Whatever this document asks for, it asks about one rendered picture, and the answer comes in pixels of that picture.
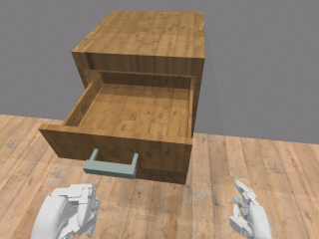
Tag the robot left hand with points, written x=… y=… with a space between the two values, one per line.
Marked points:
x=76 y=204

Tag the drawer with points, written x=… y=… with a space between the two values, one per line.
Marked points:
x=123 y=113

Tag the handle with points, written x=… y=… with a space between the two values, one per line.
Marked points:
x=111 y=169

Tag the cabinet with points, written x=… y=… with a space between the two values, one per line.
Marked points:
x=147 y=42

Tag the robot right hand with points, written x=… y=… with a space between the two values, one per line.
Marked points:
x=254 y=223

